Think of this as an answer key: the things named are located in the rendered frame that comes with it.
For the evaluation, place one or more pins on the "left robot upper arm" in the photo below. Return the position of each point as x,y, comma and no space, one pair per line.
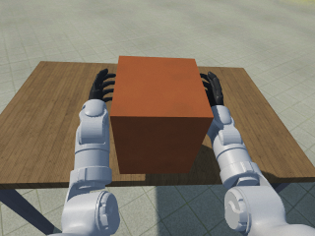
90,214

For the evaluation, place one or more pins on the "right robot forearm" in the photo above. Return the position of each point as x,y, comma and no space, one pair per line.
236,166

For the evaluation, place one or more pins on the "carton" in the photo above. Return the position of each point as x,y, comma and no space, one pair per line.
160,114

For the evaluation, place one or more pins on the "table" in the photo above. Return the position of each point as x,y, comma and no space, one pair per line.
38,136

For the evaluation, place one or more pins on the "left robot forearm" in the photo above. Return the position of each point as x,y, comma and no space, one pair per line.
92,148

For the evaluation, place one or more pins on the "robot left hand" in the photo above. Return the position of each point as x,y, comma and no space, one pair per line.
97,90

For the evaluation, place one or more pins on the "right robot upper arm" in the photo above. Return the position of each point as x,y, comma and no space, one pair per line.
259,211

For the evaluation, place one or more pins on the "robot right hand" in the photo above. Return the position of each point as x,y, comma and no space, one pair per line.
214,90

